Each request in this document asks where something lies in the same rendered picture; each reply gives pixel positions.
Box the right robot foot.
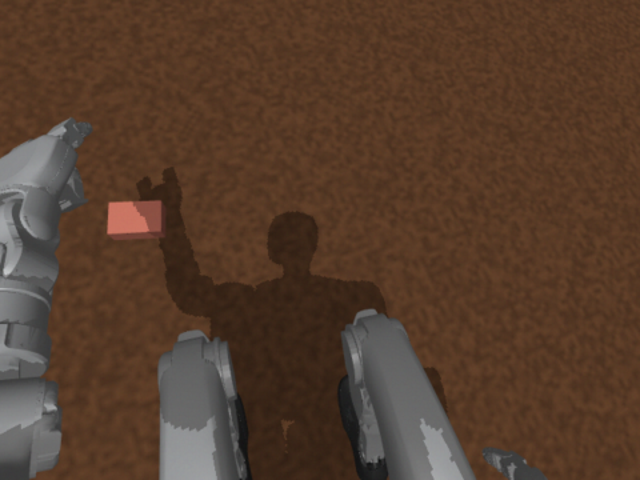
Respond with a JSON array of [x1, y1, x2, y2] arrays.
[[338, 375, 388, 480]]

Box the left robot foot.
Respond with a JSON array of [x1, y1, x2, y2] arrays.
[[234, 393, 252, 480]]

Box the left robot arm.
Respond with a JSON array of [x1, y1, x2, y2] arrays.
[[0, 185, 62, 480]]

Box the right robot hand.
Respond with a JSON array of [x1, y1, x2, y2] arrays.
[[482, 447, 548, 480]]

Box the small box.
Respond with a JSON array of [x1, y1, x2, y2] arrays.
[[107, 200, 166, 240]]

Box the left robot hand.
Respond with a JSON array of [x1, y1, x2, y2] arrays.
[[0, 117, 93, 213]]

